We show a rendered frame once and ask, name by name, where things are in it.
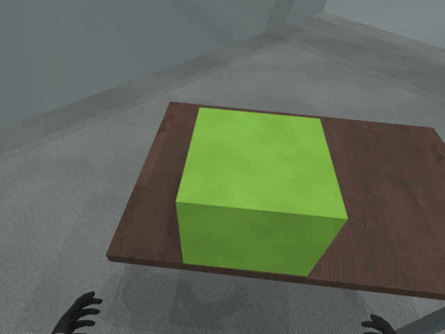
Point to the left robot hand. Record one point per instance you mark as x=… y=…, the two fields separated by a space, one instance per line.
x=68 y=322

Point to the table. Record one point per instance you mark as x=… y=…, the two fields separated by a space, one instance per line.
x=392 y=181

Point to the right robot hand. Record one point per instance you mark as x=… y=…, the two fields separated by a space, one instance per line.
x=379 y=324

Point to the carton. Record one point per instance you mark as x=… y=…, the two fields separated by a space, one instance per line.
x=258 y=192

